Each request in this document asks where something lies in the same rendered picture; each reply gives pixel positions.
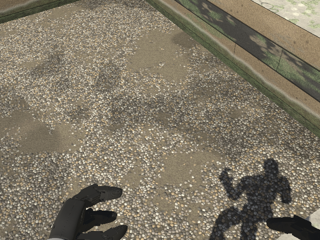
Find right robot hand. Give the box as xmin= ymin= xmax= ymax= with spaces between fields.
xmin=266 ymin=215 xmax=320 ymax=240

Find left robot hand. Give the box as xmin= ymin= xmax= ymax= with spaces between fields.
xmin=49 ymin=183 xmax=128 ymax=240

